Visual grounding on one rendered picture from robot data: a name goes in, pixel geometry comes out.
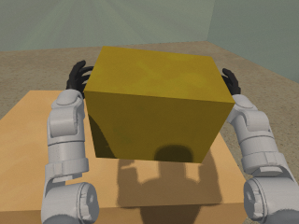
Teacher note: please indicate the left robot forearm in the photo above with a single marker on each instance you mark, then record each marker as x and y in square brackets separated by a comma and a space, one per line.
[65, 141]

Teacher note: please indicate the left robot upper arm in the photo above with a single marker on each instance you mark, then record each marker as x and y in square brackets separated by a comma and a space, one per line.
[71, 204]

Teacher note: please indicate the right robot upper arm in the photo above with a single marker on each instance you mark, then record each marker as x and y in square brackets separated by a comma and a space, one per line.
[271, 200]

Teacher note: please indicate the pedestal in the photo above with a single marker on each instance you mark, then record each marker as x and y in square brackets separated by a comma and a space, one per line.
[128, 191]

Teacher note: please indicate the robot right hand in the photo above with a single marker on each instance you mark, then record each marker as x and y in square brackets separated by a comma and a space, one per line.
[231, 82]

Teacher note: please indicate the right robot forearm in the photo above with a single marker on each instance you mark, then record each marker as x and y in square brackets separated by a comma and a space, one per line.
[260, 155]

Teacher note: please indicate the robot left hand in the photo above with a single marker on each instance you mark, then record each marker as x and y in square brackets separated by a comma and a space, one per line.
[76, 77]

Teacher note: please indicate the carton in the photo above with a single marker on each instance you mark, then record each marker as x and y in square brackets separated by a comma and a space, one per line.
[149, 105]

